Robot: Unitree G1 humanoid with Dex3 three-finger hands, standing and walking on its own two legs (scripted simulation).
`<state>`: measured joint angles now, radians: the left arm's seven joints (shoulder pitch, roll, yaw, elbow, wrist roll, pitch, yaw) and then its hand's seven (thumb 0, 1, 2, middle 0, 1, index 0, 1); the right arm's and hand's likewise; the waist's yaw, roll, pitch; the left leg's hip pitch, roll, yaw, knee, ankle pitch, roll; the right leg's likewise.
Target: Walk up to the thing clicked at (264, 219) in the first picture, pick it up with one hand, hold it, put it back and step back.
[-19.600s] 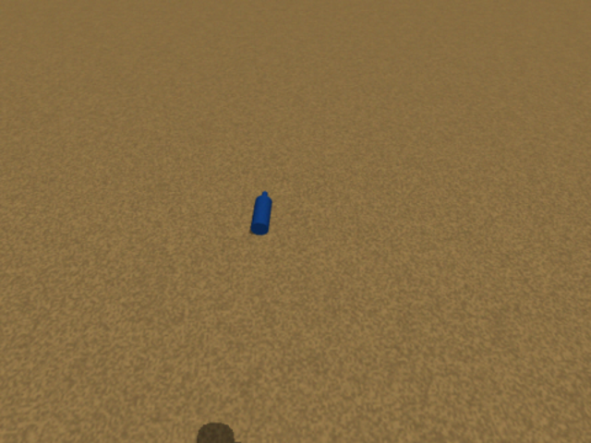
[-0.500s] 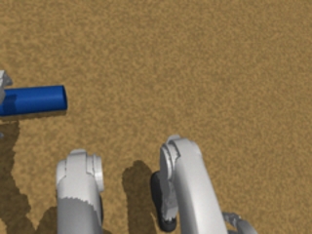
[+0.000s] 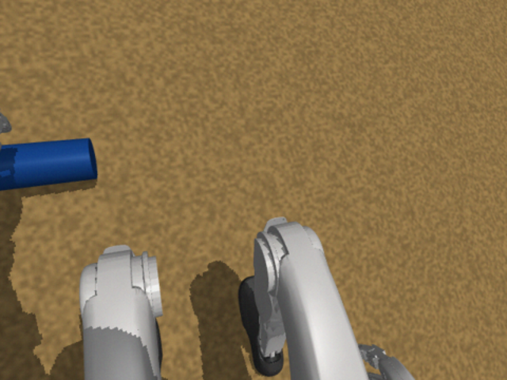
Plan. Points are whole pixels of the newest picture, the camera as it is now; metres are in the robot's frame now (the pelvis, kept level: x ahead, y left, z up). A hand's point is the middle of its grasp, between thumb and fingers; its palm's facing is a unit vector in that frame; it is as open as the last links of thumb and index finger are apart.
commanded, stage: rise first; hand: left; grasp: from above
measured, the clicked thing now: (21, 165) +0.49 +0.33 -0.29
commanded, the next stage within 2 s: approach in 1.06 s
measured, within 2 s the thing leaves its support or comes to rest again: neither
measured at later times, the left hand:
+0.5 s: hand out of the picture +0.45 +0.33 -0.18, palm faces -0.46 -0.06 -0.89, open 14.2 cm
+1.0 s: hand out of the picture +0.45 +0.33 -0.17, palm faces -0.46 -0.06 -0.89, open 14.2 cm
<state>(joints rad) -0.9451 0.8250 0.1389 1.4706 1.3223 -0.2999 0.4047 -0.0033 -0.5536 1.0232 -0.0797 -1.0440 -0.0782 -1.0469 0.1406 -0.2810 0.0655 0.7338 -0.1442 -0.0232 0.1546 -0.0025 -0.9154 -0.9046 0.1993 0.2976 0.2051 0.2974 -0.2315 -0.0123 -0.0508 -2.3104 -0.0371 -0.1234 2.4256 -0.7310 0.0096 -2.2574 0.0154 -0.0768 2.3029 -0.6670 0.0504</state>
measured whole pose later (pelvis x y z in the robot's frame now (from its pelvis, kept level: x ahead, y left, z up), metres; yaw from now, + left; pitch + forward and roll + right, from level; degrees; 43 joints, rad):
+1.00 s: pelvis +0.00 +0.00 +0.00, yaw -1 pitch +34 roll -10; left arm -0.98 0.87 0.13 1.51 1.32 -0.30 0.39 0.00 -0.57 1.04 -0.08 -1.04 -0.07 -1.05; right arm 0.16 -0.29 0.11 0.71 -0.15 -0.04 0.16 0.00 -0.91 -0.90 0.20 0.30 0.21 0.30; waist -0.26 -0.02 -0.03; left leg -2.32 -0.04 -0.14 2.44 -0.72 0.01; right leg -2.27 0.02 -0.09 2.30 -0.65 0.05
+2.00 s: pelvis -0.01 +0.00 -0.01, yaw -1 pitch +33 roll -10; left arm -1.06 0.88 0.05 1.49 1.27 -0.25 0.32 0.00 -0.57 1.05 -0.09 -1.07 -0.09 -1.07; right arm 0.20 -0.30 0.15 0.69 -0.14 -0.04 0.13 0.00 -0.91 -0.90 0.20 0.30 0.21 0.30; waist -0.29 -0.02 0.01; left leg -2.33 -0.04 -0.14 2.44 -0.70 0.00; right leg -2.28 0.02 -0.09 2.31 -0.62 0.05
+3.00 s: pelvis -0.01 +0.00 -0.02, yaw -5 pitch +30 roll -14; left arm -1.07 1.04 0.16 1.67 1.35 -0.27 0.52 0.00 -0.53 1.07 -0.09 -1.03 -0.08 -1.05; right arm 0.17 -0.36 0.25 0.61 -0.22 -0.15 0.20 0.00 -0.90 -0.90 0.20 0.30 0.21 0.30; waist -0.38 -0.11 0.15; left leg -2.34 -0.03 -0.22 2.54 -0.74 0.01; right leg -2.27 0.05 -0.16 2.34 -0.63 0.06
